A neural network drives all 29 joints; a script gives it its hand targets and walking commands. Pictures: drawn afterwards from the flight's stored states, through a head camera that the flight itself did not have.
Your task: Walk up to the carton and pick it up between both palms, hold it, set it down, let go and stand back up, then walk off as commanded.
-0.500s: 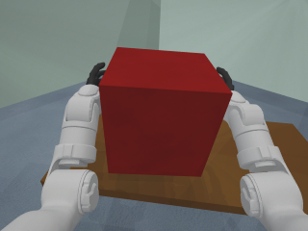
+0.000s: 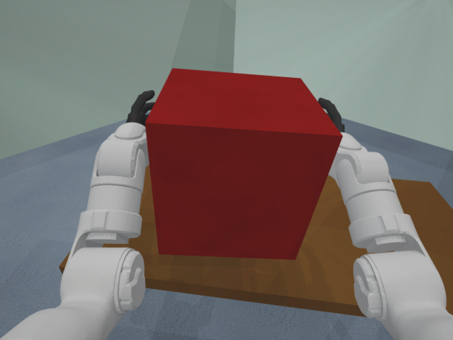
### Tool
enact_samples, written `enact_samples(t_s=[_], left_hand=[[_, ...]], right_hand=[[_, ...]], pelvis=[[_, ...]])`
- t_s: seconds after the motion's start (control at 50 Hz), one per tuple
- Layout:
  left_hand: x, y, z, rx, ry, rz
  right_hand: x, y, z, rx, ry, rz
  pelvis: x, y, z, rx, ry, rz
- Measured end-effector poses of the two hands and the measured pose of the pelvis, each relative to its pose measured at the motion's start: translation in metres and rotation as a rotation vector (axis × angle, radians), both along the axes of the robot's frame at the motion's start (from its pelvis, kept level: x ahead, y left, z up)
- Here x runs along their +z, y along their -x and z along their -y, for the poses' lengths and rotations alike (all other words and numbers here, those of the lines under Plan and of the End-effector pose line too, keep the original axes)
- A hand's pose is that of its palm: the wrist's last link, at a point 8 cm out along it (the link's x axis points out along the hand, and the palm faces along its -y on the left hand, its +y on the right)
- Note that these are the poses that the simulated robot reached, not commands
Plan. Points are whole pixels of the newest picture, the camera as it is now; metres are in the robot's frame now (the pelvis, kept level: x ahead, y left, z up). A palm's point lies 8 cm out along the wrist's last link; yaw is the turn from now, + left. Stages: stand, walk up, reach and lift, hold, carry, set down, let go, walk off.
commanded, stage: hold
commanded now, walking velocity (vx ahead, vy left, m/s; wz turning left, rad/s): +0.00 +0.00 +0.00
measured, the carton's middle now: (232, 162) +0.37 +0.01 +0.21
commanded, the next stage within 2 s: none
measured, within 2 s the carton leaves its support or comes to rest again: neither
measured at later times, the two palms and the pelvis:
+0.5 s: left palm (137, 132) +0.36 +0.17 +0.27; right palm (331, 140) +0.37 -0.16 +0.26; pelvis +0.00 +0.00 +0.00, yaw +0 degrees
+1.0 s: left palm (137, 131) +0.36 +0.17 +0.27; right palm (331, 140) +0.37 -0.16 +0.26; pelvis +0.00 +0.00 +0.00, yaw +0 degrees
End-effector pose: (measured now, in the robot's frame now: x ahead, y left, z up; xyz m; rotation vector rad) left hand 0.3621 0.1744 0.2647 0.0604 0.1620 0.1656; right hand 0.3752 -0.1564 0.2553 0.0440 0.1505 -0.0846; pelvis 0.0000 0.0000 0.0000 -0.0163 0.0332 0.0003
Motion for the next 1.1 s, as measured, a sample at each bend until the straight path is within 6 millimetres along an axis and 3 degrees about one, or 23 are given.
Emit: enact_samples(t_s=[1.1], left_hand=[[0.0038, 0.0005, 0.0007, 0.001, -0.003, 0.005]], right_hand=[[0.0025, 0.0009, 0.0006, -0.001, -0.002, 0.004]], pelvis=[[0.0, 0.0002, -0.0001, -0.001, 0.0, 0.0]])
